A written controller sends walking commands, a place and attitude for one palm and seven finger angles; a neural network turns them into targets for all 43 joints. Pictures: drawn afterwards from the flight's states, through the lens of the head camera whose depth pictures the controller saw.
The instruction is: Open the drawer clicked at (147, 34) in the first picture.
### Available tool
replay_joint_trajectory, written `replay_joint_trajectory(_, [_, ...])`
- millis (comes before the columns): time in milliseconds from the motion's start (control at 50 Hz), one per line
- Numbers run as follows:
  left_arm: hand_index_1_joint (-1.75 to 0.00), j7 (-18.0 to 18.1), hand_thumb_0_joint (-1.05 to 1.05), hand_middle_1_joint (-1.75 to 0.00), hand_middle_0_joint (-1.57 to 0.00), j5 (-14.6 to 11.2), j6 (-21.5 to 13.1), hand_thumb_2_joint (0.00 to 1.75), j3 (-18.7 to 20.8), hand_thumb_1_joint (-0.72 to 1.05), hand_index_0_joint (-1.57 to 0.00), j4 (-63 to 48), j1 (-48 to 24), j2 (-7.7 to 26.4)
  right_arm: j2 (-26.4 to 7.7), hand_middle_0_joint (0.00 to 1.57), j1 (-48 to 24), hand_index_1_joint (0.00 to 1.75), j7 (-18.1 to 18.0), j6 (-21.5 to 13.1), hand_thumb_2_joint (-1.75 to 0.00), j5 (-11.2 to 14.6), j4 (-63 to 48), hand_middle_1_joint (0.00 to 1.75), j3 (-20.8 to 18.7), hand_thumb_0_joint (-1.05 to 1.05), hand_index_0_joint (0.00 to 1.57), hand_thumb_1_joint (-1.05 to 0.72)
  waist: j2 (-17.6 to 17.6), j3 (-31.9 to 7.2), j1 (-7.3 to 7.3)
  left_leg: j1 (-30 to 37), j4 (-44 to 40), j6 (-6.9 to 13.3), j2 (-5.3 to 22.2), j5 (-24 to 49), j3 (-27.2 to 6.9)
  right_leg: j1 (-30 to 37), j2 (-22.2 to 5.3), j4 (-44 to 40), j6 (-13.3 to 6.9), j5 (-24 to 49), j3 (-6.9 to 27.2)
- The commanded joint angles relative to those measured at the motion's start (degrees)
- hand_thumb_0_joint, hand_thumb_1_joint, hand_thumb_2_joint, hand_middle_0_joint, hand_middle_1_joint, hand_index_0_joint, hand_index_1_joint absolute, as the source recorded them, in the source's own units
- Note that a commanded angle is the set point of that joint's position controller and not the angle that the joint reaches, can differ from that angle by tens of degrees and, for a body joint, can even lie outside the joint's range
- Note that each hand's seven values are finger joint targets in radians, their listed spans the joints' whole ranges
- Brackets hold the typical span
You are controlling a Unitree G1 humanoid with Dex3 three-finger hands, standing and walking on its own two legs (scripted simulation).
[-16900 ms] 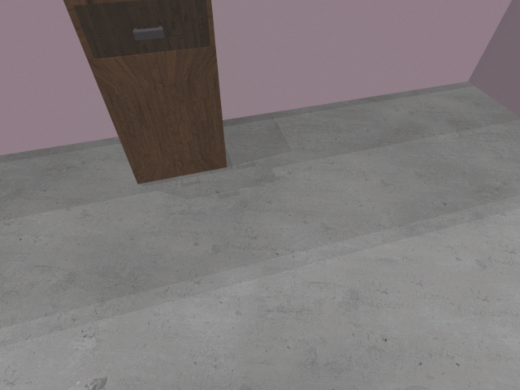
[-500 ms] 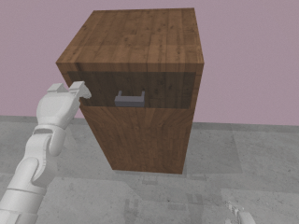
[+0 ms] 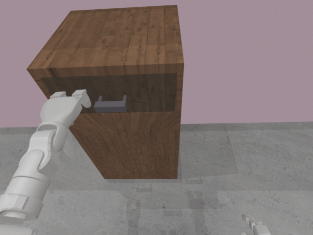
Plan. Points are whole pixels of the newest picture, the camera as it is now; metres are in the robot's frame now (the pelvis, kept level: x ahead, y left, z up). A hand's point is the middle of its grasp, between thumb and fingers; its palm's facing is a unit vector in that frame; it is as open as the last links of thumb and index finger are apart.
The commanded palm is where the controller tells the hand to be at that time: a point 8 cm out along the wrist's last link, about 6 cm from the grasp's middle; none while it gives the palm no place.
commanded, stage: move the hooked fingers above the handle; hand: left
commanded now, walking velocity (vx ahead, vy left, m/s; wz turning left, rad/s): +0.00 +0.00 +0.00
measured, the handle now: (111, 102) +0.52 +0.22 +0.01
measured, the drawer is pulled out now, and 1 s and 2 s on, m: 0.00 0.00 0.00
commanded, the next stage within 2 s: none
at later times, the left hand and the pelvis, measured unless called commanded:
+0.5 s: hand (91, 118) +0.39 +0.24 +0.06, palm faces -0.08 -0.06 -0.99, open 13.8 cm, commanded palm +0.39 +0.24 +0.14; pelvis +0.03 -0.01 -0.01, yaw +0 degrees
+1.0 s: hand (111, 106) +0.46 +0.20 +0.05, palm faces -0.07 -0.06 -1.00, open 13.8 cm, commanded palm +0.45 +0.22 +0.12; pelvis +0.03 +0.02 -0.01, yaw -1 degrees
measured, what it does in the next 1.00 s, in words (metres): stands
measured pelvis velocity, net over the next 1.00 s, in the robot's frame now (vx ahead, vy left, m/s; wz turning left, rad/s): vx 0.03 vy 0.02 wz -0.01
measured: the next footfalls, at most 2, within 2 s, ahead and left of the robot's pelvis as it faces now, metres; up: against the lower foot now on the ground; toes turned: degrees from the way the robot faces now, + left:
none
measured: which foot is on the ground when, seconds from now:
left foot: down 0.00-1.00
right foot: down 0.00-1.00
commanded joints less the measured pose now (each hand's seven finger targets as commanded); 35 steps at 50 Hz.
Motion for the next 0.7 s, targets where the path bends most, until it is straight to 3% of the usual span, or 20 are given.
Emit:
replay_joint_trajectory(0, [-1.20, 1.44, 0.00, -1.20, -0.30, -0.63, -6.14, 0.30, 8.41, -0.50, -0.30, -14.40, -20.13, 15.10, -6.37, 0.20, -4.67, 0.30, -1.22, -2.65, -0.90, -0.44, -8.74, 0.30, -2.74, 0.00, 0.20, -0.90, -4.32, -19.74, -0.66, 1.59, 0.45, 0.40, 1.52, 12.37, 3.67, 11.81, -2.93, -0.82, 0.19, 12.86, 0.09])
replay_joint_trajectory(60, [-1.20, 4.22, 0.00, -1.20, -0.30, -0.69, -8.83, 0.30, 10.10, -0.50, -0.30, -12.92, -22.04, 15.46, -6.04, 0.20, -3.49, 0.30, -1.45, -2.82, -0.90, -0.16, -7.92, 0.30, -3.12, 0.00, 0.20, -0.90, -3.27, -17.49, -0.69, -0.38, 1.13, 0.21, 1.26, 12.08, 3.51, 9.09, -2.76, 0.02, 0.04, 12.56, 0.05])
replay_joint_trajectory(100, [-1.20, 6.93, 0.00, -1.20, -0.30, -0.17, -9.32, 0.30, 14.32, -0.50, -0.30, -13.09, -20.94, 18.87, -6.03, 0.20, -2.92, 0.30, -1.22, -2.95, -0.90, -0.12, -7.72, 0.30, -3.57, 0.00, 0.20, -0.90, -1.86, -19.72, 0.89, -1.22, 1.64, -0.06, 1.14, 14.06, 3.51, 10.51, -2.65, 1.18, -0.22, 14.56, 0.63])
replay_joint_trajectory(180, [-1.20, 10.85, 0.00, -1.20, -0.30, 0.06, -5.70, 0.30, 15.72, -0.50, -0.30, -9.07, -17.61, 18.53, -5.82, 0.20, -3.09, 0.30, -0.44, -2.41, -0.90, 0.01, -7.28, 0.30, -3.87, 0.00, 0.20, -0.90, -3.22, -21.72, 1.48, -3.84, 2.47, -0.62, 0.88, 15.54, 4.39, 12.60, -2.93, 2.95, 0.07, 19.26, 1.19])
replay_joint_trajectory(200, [-1.20, 11.07, 0.00, -1.20, -0.30, 0.37, -4.34, 0.30, 13.62, -0.50, -0.30, -8.35, -17.48, 16.72, -5.80, 0.20, -3.36, 0.30, -0.22, -2.18, -0.90, 0.17, -7.43, 0.30, -3.80, 0.00, 0.20, -0.90, -2.50, -21.29, 1.13, -3.97, 2.56, -0.66, 0.96, 15.94, 4.75, 12.04, -3.08, 3.23, 0.13, 20.19, 0.99])
replay_joint_trajectory(240, [-1.20, 10.51, 0.00, -1.20, -0.30, 0.26, -1.28, 0.30, 11.47, -0.50, -0.30, -6.58, -15.09, 14.77, -6.22, 0.20, -3.61, 0.30, 0.02, -1.75, -0.90, 0.35, -7.76, 0.30, -3.84, 0.00, 0.20, -0.90, -4.73, -21.37, 0.65, -4.19, 2.94, -0.53, 1.08, 15.74, 5.35, 12.50, -3.45, 3.39, 0.82, 23.20, 1.30])
replay_joint_trajectory(320, [-1.20, 6.19, 0.00, -1.20, -0.30, -0.16, 2.17, 0.30, 5.73, -0.50, -0.30, -5.97, -16.85, 11.35, -7.18, 0.20, -3.65, 0.30, -0.29, -0.69, -0.90, 0.74, -8.52, 0.30, -3.60, 0.00, 0.20, -0.90, -8.52, -21.17, -1.79, -4.23, 3.29, 0.09, 1.19, 14.92, 5.64, 12.99, -4.01, 3.42, 1.86, 26.97, 0.98])
replay_joint_trajectory(380, [-1.20, 3.32, 0.00, -1.20, -0.30, -0.65, 0.32, 0.30, 3.61, -0.50, -0.30, -8.63, -21.79, 10.52, -7.16, 0.20, -3.40, 0.30, -1.00, -0.54, -0.90, 0.44, -8.64, 0.30, -3.56, 0.00, 0.20, -0.90, -9.27, -21.90, -3.25, -2.94, 4.05, 0.53, 1.10, 14.48, 5.33, 12.31, -4.34, 3.31, 2.38, 28.54, 1.18])
replay_joint_trajectory(400, [-1.20, 3.05, 0.00, -1.20, -0.30, -0.27, -1.07, 0.30, 4.82, -0.50, -0.30, -9.62, -23.13, 12.09, -6.95, 0.20, -3.22, 0.30, -1.22, -0.69, -0.90, 0.40, -8.43, 0.30, -3.65, 0.00, 0.20, -0.90, -6.92, -22.45, -3.04, -2.08, 4.33, 0.60, 1.11, 15.05, 5.01, 11.45, -4.09, 3.60, 2.00, 27.56, 1.12])
replay_joint_trajectory(420, [-1.20, 3.05, 0.00, -1.20, -0.30, -0.11, -2.45, 0.30, 3.71, -0.50, -0.30, -9.98, -25.31, 11.08, -6.57, 0.20, -2.89, 0.30, -1.46, -0.69, -0.90, 0.19, -8.30, 0.30, -3.51, 0.00, 0.20, -0.90, -6.28, -22.16, -3.33, -1.34, 4.59, 0.68, 0.96, 14.97, 4.76, 10.24, -3.86, 3.55, 1.76, 25.86, 0.93])
replay_joint_trajectory(480, [-1.20, 5.49, 0.00, -1.20, -0.30, 1.45, -6.63, 0.30, 4.54, -0.50, -0.30, -11.96, -31.19, 11.81, -5.87, 0.20, -1.32, 0.30, -1.63, -1.20, -0.90, -0.17, -7.35, 0.30, -3.88, 0.00, 0.20, -0.90, -1.08, -23.63, -3.18, 2.09, 5.65, 0.25, 1.37, 17.84, 3.52, 5.57, -2.77, 4.19, 0.25, 19.78, 0.07])
replay_joint_trajectory(540, [-1.20, 9.73, 0.00, -1.20, -0.30, 2.55, -7.44, 0.30, 5.70, -0.50, -0.30, -6.68, -33.46, 11.37, -5.23, 0.20, -0.16, 0.30, -1.46, -1.49, -0.90, 0.10, -6.17, 0.30, -4.02, 0.00, 0.20, -0.90, -0.10, -22.59, -2.96, 2.12, 5.90, -0.68, 1.80, 17.32, 3.00, 1.12, -2.08, 4.77, -0.52, 14.21, -1.19])
replay_joint_trajectory(600, [-1.20, 12.99, 0.00, -1.20, -0.30, 3.13, -4.23, 0.30, 7.43, -0.50, -0.30, 0.77, -33.14, 11.87, -5.27, 0.20, 0.12, 0.30, -0.89, -1.25, -0.90, 0.22, -5.66, 0.30, -3.77, 0.00, 0.20, -0.90, -2.32, -21.59, -1.82, -0.94, 5.36, -1.59, 1.93, 17.45, 3.10, 1.08, -1.73, 5.59, -0.90, 13.16, -2.16])
replay_joint_trajectory(620, [-1.20, 13.54, 0.00, -1.20, -0.30, 3.16, -2.73, 0.30, 5.69, -0.50, -0.30, 2.83, -34.21, 10.25, -5.25, 0.20, 0.01, 0.30, -0.75, -1.03, -0.90, 0.22, -5.52, 0.30, -3.64, 0.00, 0.20, -0.90, -2.47, -21.81, -2.06, -1.11, 5.32, -1.65, 1.99, 17.04, 3.51, 0.89, -1.74, 5.61, -0.82, 13.06, -2.24])
replay_joint_trajectory(680, [-1.20, 13.41, 0.00, -1.20, -0.30, 4.12, 1.64, 0.30, 4.26, -0.50, -0.30, 9.05, -34.34, 9.85, -5.98, 0.20, 0.62, 0.30, -0.27, 0.01, -0.90, 0.18, -5.53, 0.30, -3.46, 0.00, 0.20, -0.90, -4.10, -23.32, -2.12, -2.37, 4.90, -2.05, 2.05, 17.93, 3.73, 2.65, -1.63, 5.68, -0.90, 13.83, -2.32])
